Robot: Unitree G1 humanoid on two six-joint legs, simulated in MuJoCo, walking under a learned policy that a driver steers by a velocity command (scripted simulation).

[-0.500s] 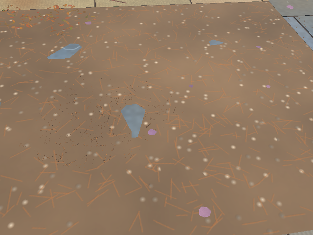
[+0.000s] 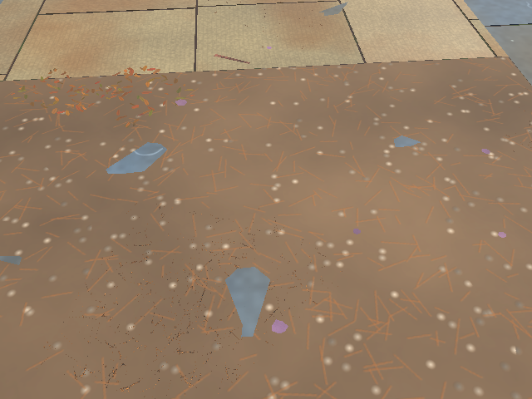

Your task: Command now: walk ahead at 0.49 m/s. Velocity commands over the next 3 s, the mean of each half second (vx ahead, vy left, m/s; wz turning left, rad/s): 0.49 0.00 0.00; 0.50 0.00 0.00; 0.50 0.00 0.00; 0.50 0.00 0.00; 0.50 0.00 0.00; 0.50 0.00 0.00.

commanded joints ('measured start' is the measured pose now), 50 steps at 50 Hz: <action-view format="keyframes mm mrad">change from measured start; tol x32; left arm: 1 4 -60 -24 27 -4 -28 -10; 22 266 37 -2 -34 -24 -4 52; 44 -316 83 30 -239 -42 -14 18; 50 230 312 112 -101 -18 -13 26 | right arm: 1 75 73 37 -78 12 25 -9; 16 -405 -32 5 -206 2 -16 29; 22 190 -317 -104 -71 -41 -25 12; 50 245 17 -16 -25 -25 -10 -23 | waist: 1 -97 -47 92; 18 55 -122 137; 23 -120 210 -402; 44 -58 40 129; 50 69 -357 -354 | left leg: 1 -174 59 -45 -64 33 28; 17 -125 94 183 -1137 108 -131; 21 550 67 168 -1149 110 -23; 23 1048 443 -610 -1358 -47 192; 32 434 237 16 -1533 245 61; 48 619 196 178 -1067 647 -73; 50 -6 -63 119 -408 -395 -161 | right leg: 1 -13 -175 203 -467 82 -58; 18 551 -287 179 -540 420 -99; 21 368 -197 95 -58 725 -29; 23 -219 48 233 580 -206 51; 24 -305 -15 303 663 -173 25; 45 -220 -83 156 -221 304 4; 48 251 -9 103 -227 280 -59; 50 862 -405 859 -368 81 -283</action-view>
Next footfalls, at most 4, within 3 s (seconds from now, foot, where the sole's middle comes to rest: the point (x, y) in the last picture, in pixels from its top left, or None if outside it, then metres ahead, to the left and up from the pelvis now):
0.42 left None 0.41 0.16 -0.74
0.96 right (311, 328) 0.74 -0.09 -0.74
1.54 left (229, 240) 1.04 0.15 -0.74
2.10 right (304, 174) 1.35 -0.10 -0.74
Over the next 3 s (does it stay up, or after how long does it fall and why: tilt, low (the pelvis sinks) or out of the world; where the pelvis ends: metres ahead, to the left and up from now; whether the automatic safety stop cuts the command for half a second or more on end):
stays up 1.67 0.05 0.04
